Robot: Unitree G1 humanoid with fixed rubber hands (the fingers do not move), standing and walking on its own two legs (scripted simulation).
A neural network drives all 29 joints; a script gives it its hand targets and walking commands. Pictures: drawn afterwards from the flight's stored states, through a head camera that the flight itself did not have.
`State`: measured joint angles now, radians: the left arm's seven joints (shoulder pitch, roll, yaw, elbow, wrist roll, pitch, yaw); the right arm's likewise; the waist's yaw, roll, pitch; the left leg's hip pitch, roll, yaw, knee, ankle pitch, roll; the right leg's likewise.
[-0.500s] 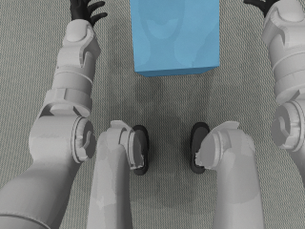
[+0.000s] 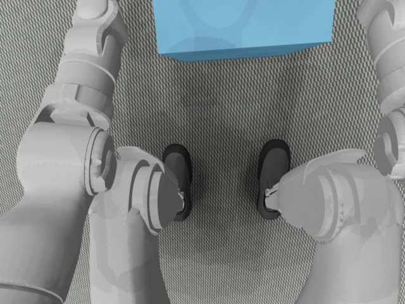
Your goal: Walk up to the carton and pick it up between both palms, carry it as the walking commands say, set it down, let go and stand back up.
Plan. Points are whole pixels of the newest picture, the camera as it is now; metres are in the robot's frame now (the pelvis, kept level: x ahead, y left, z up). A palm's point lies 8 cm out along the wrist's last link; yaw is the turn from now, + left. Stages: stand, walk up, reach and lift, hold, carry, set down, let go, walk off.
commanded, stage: reach and lift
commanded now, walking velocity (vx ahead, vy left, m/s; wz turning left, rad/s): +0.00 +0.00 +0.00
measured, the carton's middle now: out of the picture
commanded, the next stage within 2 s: none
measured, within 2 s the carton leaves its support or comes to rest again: leaves its support in 1.58 s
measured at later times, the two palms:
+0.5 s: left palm out of the picture +0.55 +0.16 -0.17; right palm out of the picture +0.56 -0.19 -0.17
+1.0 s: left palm out of the picture +0.55 +0.13 -0.18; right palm out of the picture +0.56 -0.17 -0.18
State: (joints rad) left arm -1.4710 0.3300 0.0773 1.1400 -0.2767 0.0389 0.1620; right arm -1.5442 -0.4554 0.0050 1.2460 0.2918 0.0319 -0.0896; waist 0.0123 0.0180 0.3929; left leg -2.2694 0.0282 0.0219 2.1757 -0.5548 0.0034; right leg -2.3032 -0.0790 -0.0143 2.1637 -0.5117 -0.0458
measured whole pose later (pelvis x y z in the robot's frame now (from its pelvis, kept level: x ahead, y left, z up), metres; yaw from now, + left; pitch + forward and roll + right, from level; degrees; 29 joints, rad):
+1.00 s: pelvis +0.00 +0.00 +0.00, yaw +0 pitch +35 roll +2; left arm -1.55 0.26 0.08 1.21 -0.25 0.00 0.20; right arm -1.63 -0.39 0.07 1.31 0.27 0.01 -0.13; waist 0.01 0.02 0.44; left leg -2.22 0.01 0.02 2.17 -0.56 -0.01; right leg -2.27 -0.05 0.01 2.16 -0.51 -0.03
